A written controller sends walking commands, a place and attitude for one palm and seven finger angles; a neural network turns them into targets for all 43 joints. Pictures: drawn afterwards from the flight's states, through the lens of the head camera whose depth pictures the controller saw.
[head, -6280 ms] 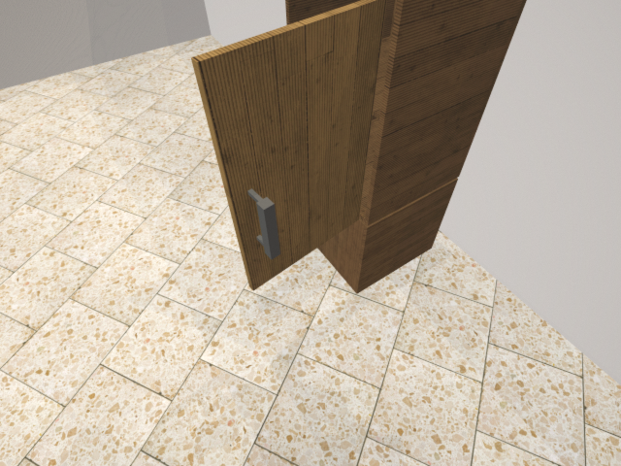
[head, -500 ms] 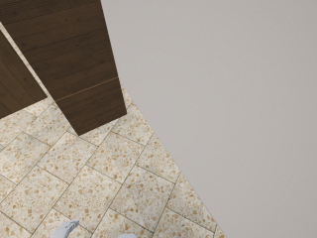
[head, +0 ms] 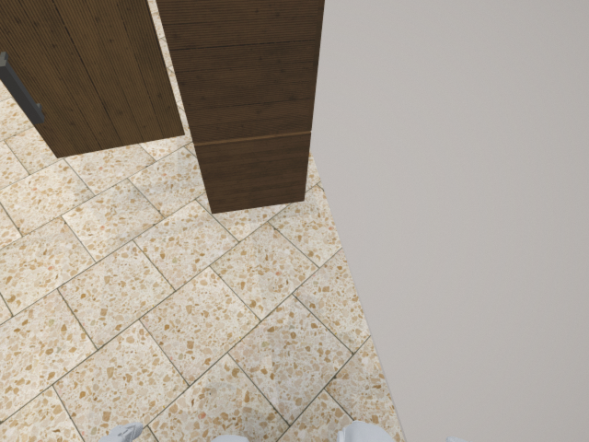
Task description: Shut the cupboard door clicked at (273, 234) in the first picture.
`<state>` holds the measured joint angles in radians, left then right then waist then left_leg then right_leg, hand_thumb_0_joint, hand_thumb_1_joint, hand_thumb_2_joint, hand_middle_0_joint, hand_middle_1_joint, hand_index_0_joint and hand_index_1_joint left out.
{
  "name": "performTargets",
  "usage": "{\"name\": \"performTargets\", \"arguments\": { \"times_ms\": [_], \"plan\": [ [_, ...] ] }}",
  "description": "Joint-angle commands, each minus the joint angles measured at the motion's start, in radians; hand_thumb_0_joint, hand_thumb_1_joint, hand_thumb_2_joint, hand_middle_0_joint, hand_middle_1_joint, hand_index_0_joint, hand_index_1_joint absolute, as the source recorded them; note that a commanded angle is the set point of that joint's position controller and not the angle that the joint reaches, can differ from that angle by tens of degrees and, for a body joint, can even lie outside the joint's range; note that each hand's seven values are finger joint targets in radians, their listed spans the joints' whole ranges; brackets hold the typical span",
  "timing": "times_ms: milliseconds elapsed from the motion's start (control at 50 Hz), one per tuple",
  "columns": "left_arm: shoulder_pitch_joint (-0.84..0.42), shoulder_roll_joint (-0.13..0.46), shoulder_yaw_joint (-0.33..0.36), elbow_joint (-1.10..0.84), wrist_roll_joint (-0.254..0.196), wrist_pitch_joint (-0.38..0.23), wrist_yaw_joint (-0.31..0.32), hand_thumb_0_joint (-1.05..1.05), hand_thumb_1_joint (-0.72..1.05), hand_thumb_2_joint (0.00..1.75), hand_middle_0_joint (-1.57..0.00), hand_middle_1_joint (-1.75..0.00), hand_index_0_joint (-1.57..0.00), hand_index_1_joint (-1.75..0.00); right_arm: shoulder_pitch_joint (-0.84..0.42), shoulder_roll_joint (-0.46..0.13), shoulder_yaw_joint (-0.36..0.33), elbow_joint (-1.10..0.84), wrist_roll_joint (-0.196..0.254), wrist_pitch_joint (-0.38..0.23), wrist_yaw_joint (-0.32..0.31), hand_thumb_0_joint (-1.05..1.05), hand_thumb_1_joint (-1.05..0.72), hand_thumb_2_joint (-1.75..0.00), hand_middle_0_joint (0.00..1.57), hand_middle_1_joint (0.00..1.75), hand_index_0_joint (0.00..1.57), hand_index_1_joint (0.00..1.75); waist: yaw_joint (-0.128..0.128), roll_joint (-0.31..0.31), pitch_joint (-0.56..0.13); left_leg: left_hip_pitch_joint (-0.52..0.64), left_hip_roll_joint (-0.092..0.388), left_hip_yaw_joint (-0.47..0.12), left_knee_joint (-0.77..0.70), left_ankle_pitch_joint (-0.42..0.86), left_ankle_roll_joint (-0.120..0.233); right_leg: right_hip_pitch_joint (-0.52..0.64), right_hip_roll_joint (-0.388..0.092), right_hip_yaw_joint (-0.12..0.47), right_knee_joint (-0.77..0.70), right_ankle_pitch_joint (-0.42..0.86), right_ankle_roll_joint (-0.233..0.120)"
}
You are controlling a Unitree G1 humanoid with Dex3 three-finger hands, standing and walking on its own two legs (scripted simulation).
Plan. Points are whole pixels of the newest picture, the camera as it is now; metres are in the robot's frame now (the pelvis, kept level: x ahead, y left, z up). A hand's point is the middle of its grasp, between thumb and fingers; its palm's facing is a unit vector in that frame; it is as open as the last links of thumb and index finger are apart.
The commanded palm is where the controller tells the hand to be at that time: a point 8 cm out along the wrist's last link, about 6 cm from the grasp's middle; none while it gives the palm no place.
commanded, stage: turn to face it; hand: left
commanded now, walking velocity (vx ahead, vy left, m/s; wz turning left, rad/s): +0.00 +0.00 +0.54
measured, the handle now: (21, 88) +0.82 +0.71 -0.09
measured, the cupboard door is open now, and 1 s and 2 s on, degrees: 97 97 97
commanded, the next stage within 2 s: take the last steps up to it in 0.46 s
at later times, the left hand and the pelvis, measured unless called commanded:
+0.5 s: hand out of the picture +0.00 +0.19 -0.19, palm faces +0.28 -0.94 -0.21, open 7.4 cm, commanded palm none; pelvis +0.01 -0.02 -0.01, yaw +14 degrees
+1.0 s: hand out of the picture -0.04 +0.14 -0.15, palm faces +0.46 -0.86 -0.21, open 7.4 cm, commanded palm none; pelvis +0.07 -0.01 +0.01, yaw +24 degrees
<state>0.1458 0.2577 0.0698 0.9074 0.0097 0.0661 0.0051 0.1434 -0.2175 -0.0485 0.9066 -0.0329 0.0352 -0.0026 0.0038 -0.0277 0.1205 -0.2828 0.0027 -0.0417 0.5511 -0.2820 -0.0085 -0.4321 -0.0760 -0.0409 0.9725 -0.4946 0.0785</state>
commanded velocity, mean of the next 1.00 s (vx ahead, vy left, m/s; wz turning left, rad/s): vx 0.14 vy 0.07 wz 0.29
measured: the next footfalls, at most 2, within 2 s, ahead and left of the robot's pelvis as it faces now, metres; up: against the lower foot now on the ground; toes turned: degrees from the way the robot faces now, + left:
right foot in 0.10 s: +0.05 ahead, -0.15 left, +0.00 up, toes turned +1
left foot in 0.40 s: +0.03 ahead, +0.10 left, +0.00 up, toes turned +16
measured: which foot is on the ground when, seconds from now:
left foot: down 0.00-0.10, up 0.12-0.38, down 0.40-0.72, up 0.74-1.00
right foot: up 0.00-0.08, down 0.10-0.40, up 0.42-0.70, down 0.72-1.00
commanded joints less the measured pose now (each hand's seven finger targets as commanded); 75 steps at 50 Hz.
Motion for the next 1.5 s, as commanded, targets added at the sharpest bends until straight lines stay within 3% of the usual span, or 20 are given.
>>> {"name": "performTargets", "arguments": {
  "times_ms": [0, 40, 80, 100, 340, 380, 400, 540, 640, 680, 720, 800, 980, 1040, 1060, 1100, 1320, 1360, 1400, 1480],
  "plan": [
    [0.024, 0.068, 0.011, -0.089, -0.004, -0.040, 0.004, 0.00, 0.90, 0.90, -0.20, -0.30, -0.20, -0.30, -0.005, -0.227, -0.064, -0.060, 0.004, -0.005, -0.012, 0.00, -0.90, -0.90, 0.20, 0.30, 0.20, 0.30, -0.008, 0.188, -0.177, 0.072, 0.202, -0.220, -0.125, 0.453, 0.150, 0.124, 0.051, -0.014, -0.234, 0.061, -0.005],
    [0.115, 0.086, 0.021, -0.069, -0.004, -0.052, 0.007, 0.00, 0.90, 0.90, -0.20, -0.30, -0.20, -0.30, -0.052, -0.215, -0.065, -0.075, 0.013, 0.001, -0.008, 0.00, -0.90, -0.90, 0.20, 0.30, 0.20, 0.30, 0.040, 0.158, -0.185, -0.044, 0.146, -0.199, -0.048, 0.314, 0.096, 0.314, 0.052, -0.025, -0.479, 0.241, -0.011],
    [0.159, 0.238, 0.050, -0.064, 0.022, -0.068, 0.022, 0.00, 0.90, 0.90, -0.20, -0.30, -0.20, -0.30, -0.049, -0.105, -0.052, -0.116, 0.025, 0.003, 0.006, 0.00, -0.90, -0.90, 0.20, 0.30, 0.20, 0.30, 0.064, -0.311, -0.153, -0.303, -0.083, 0.028, 0.354, -0.311, -0.035, 0.416, -0.377, 0.406, -0.726, 0.372, -0.180],
    [0.137, 0.238, 0.039, -0.082, 0.016, -0.064, 0.024, 0.00, 0.90, 0.90, -0.20, -0.30, -0.20, -0.30, -0.043, -0.134, -0.055, -0.121, 0.020, 0.010, 0.013, 0.00, -0.90, -0.90, 0.20, 0.30, 0.20, 0.30, 0.054, -0.208, -0.139, -0.248, -0.028, -0.020, 0.523, -0.349, -0.022, 0.286, -0.426, 0.361, -0.715, 0.383, -0.246],
    [0.097, 0.161, 0.032, -0.035, 0.003, -0.068, 0.019, 0.00, 0.90, 0.90, -0.20, -0.30, -0.20, -0.30, 0.023, -0.089, -0.021, -0.024, 0.021, -0.010, 0.019, 0.00, -0.90, -0.90, 0.20, 0.30, 0.20, 0.30, -0.022, -0.106, -0.174, 0.118, -0.003, 0.114, -0.121, 0.088, -0.015, 0.274, -0.214, -0.021, -0.399, 0.690, -0.107],
    [0.078, 0.054, 0.001, -0.082, -0.008, -0.052, 0.012, 0.00, 0.90, 0.90, -0.20, -0.30, -0.20, -0.30, 0.109, -0.263, -0.055, -0.017, 0.005, -0.018, 0.006, 0.00, -0.90, -0.90, 0.20, 0.30, 0.20, 0.30, -0.063, 0.331, -0.208, 0.281, 0.400, -0.341, -0.204, 0.632, 0.203, -0.053, -0.038, -0.076, -0.071, -0.137, 0.006],
    [0.028, 0.074, -0.003, -0.100, 0.003, -0.039, 0.015, 0.00, 0.90, 0.90, -0.20, -0.30, -0.20, -0.30, 0.120, -0.267, -0.055, -0.015, 0.003, -0.010, -0.005, 0.00, -0.90, -0.90, 0.20, 0.30, 0.20, 0.30, -0.068, 0.198, -0.174, 0.202, 0.426, -0.332, -0.189, 0.571, 0.254, -0.047, -0.043, -0.004, 0.032, -0.153, -0.007],
    [0.042, 0.040, -0.003, -0.009, -0.001, -0.028, 0.004, 0.00, 0.90, 0.90, -0.20, -0.30, -0.20, -0.30, 0.026, -0.180, -0.028, -0.008, 0.005, -0.022, -0.030, 0.00, -0.90, -0.90, 0.20, 0.30, 0.20, 0.30, -0.016, 0.175, -0.168, 0.150, 0.246, -0.133, -0.189, 0.503, 0.181, 0.033, 0.004, 0.006, -0.043, -0.001, -0.018],
    [0.136, 0.035, 0.008, 0.019, 0.008, -0.053, -0.014, 0.00, 0.90, 0.90, -0.20, -0.30, -0.20, -0.30, -0.003, -0.180, -0.035, -0.001, 0.008, -0.012, -0.014, 0.00, -0.90, -0.90, 0.20, 0.30, 0.20, 0.30, 0.030, 0.176, -0.129, -0.058, 0.161, -0.151, -0.186, -0.124, 0.131, 0.302, 0.069, -0.068, -0.403, 0.100, -0.041],
    [0.263, 0.151, 0.040, 0.046, 0.028, -0.074, -0.002, 0.00, 0.90, 0.90, -0.20, -0.30, -0.20, -0.30, -0.028, -0.083, -0.023, -0.039, 0.024, -0.014, 0.001, 0.00, -0.90, -0.90, 0.20, 0.30, 0.20, 0.30, 0.102, -0.223, -0.073, -0.427, -0.039, 0.030, 0.203, -0.335, 0.020, 0.537, -0.225, 0.314, -0.743, -0.162, -0.140],
    [0.252, 0.209, 0.049, 0.026, 0.014, -0.087, 0.007, 0.00, 0.90, 0.90, -0.20, -0.30, -0.20, -0.30, -0.126, -0.115, -0.030, -0.089, 0.006, -0.015, 0.021, 0.00, -0.90, -0.90, 0.20, 0.30, 0.20, 0.30, 0.101, -0.169, -0.017, -0.467, 0.020, -0.038, 0.573, -0.240, 0.004, 0.350, -0.433, 0.566, -0.884, -0.264, -0.275],
    [0.151, 0.089, 0.023, 0.030, 0.013, -0.124, 0.009, 0.00, 0.90, 0.90, -0.20, -0.30, -0.20, -0.30, -0.067, -0.079, -0.035, -0.026, 0.009, -0.009, 0.043, 0.00, -0.90, -0.90, 0.20, 0.30, 0.20, 0.30, 0.024, -0.175, -0.007, -0.383, 0.078, 0.009, 0.561, -0.014, -0.032, 0.304, -0.285, 0.180, -0.819, 0.164, -0.181],
    [0.273, 0.129, 0.032, 0.135, 0.021, -0.128, 0.006, 0.00, 0.90, 0.90, -0.20, -0.30, -0.20, -0.30, -0.132, -0.021, -0.004, -0.037, 0.018, -0.039, 0.061, 0.00, -0.90, -0.90, 0.20, 0.30, 0.20, 0.30, 0.065, -0.185, -0.050, -0.188, 0.027, 0.148, 0.092, -0.024, -0.013, 0.412, -0.289, 0.003, -0.682, 0.542, -0.155],
    [0.221, 0.113, 0.031, 0.127, 0.015, -0.119, -0.001, 0.00, 0.90, 0.90, -0.20, -0.30, -0.20, -0.30, 0.125, -0.095, -0.018, 0.045, 0.007, -0.058, 0.035, 0.00, -0.90, -0.90, 0.20, 0.30, 0.20, 0.30, -0.066, -0.057, -0.148, 0.254, -0.014, 0.210, -0.102, 0.033, 0.024, 0.226, -0.205, -0.105, -0.367, 0.625, -0.098],
    [0.237, 0.051, 0.018, 0.099, 0.005, -0.113, -0.010, 0.00, 0.90, 0.90, -0.20, -0.30, -0.20, -0.30, 0.280, -0.209, -0.047, 0.079, -0.006, -0.067, 0.019, 0.00, -0.90, -0.90, 0.20, 0.30, 0.20, 0.30, -0.125, 0.206, -0.261, 0.486, 0.218, -0.093, -0.107, 0.046, 0.118, -0.002, -0.081, -0.180, -0.072, 0.302, -0.047],
    [0.074, 0.000, -0.004, -0.006, 0.008, -0.112, -0.006, 0.00, 0.90, 0.90, -0.20, -0.30, -0.20, -0.30, 0.382, -0.289, -0.060, 0.106, 0.000, -0.054, -0.005, 0.00, -0.90, -0.90, 0.20, 0.30, 0.20, 0.30, -0.149, 0.160, -0.190, 0.389, 0.450, -0.405, -0.268, -0.012, 0.271, -0.263, -0.024, -0.041, 0.323, -0.128, -0.072],
    [0.244, -0.007, 0.009, 0.080, 0.019, -0.084, -0.025, 0.00, 0.90, 0.90, -0.20, -0.30, -0.20, -0.30, 0.070, -0.118, -0.022, 0.071, 0.004, -0.061, 0.001, 0.00, -0.90, -0.90, 0.20, 0.30, 0.20, 0.30, 0.092, 0.057, -0.050, -0.200, 0.182, 0.016, -0.217, -0.278, 0.133, 0.351, 0.007, -0.101, -0.321, 0.202, -0.068],
    [0.397, 0.127, 0.038, 0.110, 0.030, -0.105, -0.010, 0.00, 0.90, 0.90, -0.20, -0.30, -0.20, -0.30, 0.070, -0.029, -0.007, 0.044, 0.018, -0.058, 0.015, 0.00, -0.90, -0.90, 0.20, 0.30, 0.20, 0.30, 0.165, -0.335, -0.033, -0.412, -0.035, 0.184, 0.293, -0.324, 0.027, 0.496, -0.268, 0.350, -0.712, -0.116, -0.153],
    [0.305, 0.164, 0.038, 0.064, 0.016, -0.109, 0.006, 0.00, 0.90, 0.90, -0.20, -0.30, -0.20, -0.30, 0.060, -0.075, -0.026, 0.018, 0.005, -0.051, 0.022, 0.00, -0.90, -0.90, 0.20, 0.30, 0.20, 0.30, 0.093, -0.231, 0.015, -0.438, 0.032, 0.034, 0.635, -0.223, 0.018, 0.311, -0.429, 0.672, -0.931, -0.418, -0.278],
    [0.209, 0.028, 0.005, 0.060, 0.010, -0.147, 0.004, 0.00, 0.90, 0.90, -0.20, -0.30, -0.20, -0.30, 0.094, -0.025, -0.014, 0.083, -0.002, -0.051, 0.030, 0.00, -0.90, -0.90, 0.20, 0.30, 0.20, 0.30, 0.022, -0.108, -0.046, -0.340, 0.106, 0.041, 0.514, 0.059, -0.024, 0.273, -0.261, 0.211, -0.827, 0.239, -0.197]
  ]
}}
